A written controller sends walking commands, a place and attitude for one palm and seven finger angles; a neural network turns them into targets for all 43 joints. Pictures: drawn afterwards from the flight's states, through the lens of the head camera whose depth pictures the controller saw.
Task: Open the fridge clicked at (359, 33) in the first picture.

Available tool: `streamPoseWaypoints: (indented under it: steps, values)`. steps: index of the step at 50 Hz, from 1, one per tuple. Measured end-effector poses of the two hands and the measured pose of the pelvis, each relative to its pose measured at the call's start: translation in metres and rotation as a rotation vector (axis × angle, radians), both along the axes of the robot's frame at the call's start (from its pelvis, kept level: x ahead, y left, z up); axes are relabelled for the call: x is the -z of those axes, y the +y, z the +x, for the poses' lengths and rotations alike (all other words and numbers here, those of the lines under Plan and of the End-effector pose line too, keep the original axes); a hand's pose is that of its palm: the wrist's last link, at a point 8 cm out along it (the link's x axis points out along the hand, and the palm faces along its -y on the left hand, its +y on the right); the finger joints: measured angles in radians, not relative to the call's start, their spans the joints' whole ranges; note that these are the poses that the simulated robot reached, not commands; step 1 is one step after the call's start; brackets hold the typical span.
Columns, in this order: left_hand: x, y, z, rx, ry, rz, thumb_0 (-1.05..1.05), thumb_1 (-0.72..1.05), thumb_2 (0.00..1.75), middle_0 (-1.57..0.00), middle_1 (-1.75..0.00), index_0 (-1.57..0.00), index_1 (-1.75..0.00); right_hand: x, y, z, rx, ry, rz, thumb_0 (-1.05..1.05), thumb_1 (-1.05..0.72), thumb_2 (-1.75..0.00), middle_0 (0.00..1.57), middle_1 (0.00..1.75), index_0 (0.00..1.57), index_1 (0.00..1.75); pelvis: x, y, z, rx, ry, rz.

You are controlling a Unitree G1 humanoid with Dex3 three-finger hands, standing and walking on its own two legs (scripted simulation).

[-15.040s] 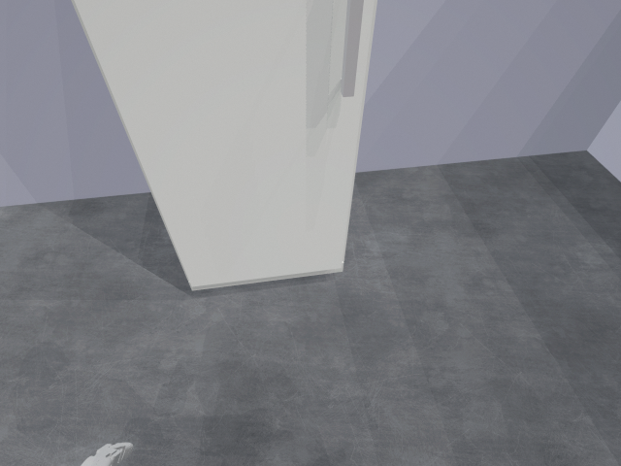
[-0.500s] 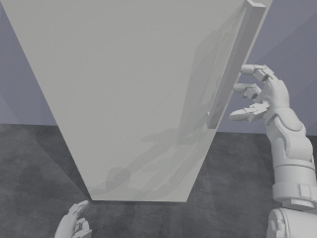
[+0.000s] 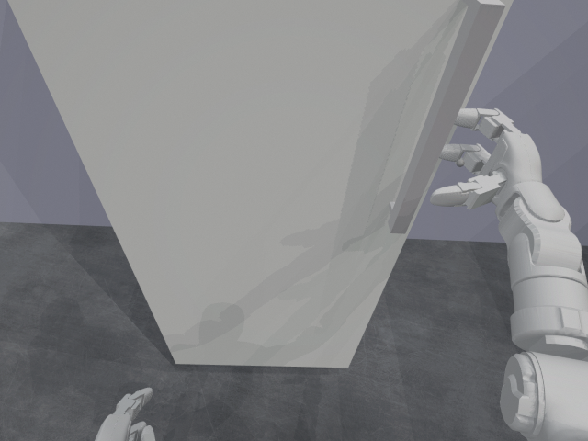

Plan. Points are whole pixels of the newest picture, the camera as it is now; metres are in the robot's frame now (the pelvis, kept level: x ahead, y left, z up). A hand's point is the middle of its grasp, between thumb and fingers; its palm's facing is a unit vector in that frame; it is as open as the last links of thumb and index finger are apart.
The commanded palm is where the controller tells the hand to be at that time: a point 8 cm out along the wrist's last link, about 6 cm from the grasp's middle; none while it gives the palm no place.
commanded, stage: slide the fingers in behind the handle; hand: right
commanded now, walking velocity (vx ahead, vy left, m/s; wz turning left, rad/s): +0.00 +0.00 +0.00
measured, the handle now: (426, 134) +0.47 -0.12 +0.22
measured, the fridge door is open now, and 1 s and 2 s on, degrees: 0 0 0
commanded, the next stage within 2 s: grip the handle and tug to test in 1.86 s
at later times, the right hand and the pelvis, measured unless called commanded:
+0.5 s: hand (458, 169) +0.41 -0.16 +0.21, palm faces -0.03 +1.00 +0.01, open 14.0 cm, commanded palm +0.39 -0.21 +0.21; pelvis +0.00 +0.00 +0.00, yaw +1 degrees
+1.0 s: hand (442, 168) +0.41 -0.14 +0.20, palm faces -0.04 +1.00 +0.01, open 14.0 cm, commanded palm +0.39 -0.19 +0.21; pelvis +0.01 -0.01 +0.00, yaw +1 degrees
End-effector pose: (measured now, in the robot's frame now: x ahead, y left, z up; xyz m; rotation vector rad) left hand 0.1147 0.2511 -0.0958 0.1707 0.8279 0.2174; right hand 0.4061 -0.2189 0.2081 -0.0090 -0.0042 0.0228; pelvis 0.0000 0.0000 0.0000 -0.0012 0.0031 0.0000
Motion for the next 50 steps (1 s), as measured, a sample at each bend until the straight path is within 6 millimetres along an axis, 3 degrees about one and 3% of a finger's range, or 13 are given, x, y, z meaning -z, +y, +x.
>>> streamPoseWaypoints:
  steps: [12,33,50]
  values:
    - [0.004,-0.003,-0.017,-0.018,0.019,-0.014,0.01,0.9,0.9,-0.2,-0.3,-0.2,-0.3,0.0,0.001,-0.001,-0.008,-0.025,0.0,-0.02,0.5,-0.3,0.33,1.24,0.33,1.22,0.0,-0.003,-0.001,-0.011,-0.003,0.0]
    - [-0.013,-0.015,0.029,0.036,-0.086,-0.015,0.01,0.9,0.9,-0.2,-0.3,-0.21,-0.3,0.003,0.004,-0.01,-0.004,-0.016,0.01,-0.02,0.51,-0.3,0.3,1.2,0.3,1.2,0.0,-0.005,0.002,-0.007,-0.007,0.002]
    - [-0.007,-0.023,0.032,0.038,-0.055,-0.041,0.01,0.9,0.9,-0.2,-0.3,-0.21,-0.3,0.004,0.024,-0.01,-0.016,-0.014,0.017,-0.02,0.51,-0.3,0.3,1.2,0.3,1.2,0.0,-0.007,0.007,-0.01,-0.011,0.001]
